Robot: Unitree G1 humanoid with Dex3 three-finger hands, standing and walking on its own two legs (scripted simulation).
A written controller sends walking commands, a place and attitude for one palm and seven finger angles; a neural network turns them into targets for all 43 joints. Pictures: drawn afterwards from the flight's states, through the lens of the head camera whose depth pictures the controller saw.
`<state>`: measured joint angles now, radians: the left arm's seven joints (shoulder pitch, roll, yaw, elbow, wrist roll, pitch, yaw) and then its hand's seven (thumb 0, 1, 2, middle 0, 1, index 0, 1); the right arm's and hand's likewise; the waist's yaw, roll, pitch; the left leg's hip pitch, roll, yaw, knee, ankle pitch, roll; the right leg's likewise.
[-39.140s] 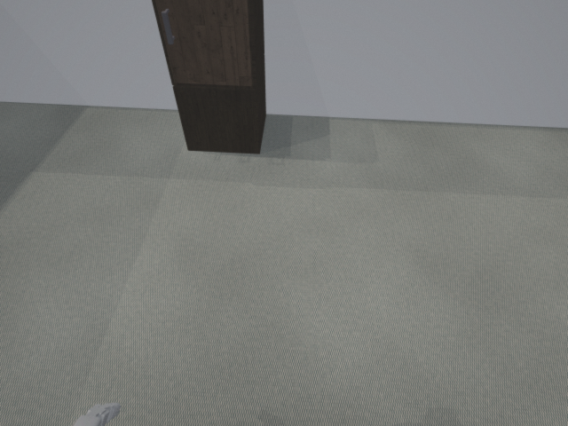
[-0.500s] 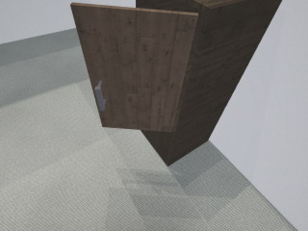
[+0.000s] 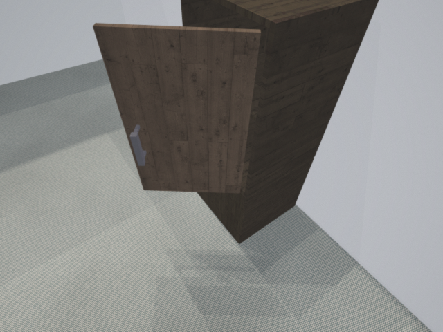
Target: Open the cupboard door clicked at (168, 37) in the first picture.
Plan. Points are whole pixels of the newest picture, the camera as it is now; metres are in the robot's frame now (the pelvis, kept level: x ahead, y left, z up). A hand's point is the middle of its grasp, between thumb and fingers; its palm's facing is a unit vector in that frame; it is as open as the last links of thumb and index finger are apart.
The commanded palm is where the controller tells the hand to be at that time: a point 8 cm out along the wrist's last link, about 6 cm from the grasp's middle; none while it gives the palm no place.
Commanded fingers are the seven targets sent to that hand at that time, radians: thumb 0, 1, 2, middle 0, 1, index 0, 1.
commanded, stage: come to a stop and stand still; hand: left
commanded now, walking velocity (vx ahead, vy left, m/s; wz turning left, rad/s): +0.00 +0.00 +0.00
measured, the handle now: (139, 145) +0.63 +0.28 -0.09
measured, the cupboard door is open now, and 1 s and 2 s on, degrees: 53 53 53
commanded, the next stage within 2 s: look again from close up in 0.06 s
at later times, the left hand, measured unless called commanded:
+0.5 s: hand out of the picture +0.05 +0.22 -0.17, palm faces +0.03 -0.97 -0.26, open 7.4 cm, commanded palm none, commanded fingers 0.00 0.90 0.90 -0.20 -0.30 -0.20 -0.30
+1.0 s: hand out of the picture -0.06 +0.22 -0.18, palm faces +0.03 -0.98 -0.19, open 7.4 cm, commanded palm none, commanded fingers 0.00 0.90 0.90 -0.20 -0.30 -0.20 -0.30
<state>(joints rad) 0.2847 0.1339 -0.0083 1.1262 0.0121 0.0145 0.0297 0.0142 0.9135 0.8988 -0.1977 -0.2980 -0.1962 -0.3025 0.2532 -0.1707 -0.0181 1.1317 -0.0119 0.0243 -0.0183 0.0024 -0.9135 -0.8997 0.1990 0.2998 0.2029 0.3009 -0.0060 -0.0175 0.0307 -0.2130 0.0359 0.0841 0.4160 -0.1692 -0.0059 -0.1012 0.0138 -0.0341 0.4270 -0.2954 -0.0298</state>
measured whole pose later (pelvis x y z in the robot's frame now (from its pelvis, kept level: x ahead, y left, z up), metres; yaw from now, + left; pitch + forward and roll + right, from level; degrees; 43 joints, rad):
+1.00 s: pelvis -0.03 +0.04 +0.00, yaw +0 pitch -2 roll -1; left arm 0.40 0.18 0.00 1.06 0.03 0.02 0.02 0.01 0.90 0.90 -0.20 -0.30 -0.20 -0.30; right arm 0.31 -0.19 -0.02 1.07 -0.02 0.03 0.00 0.01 -0.91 -0.90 0.20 0.30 0.20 0.30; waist 0.01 -0.01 -0.01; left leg -0.29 -0.01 0.10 0.48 -0.24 0.05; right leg -0.17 -0.03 -0.02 0.48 -0.35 0.00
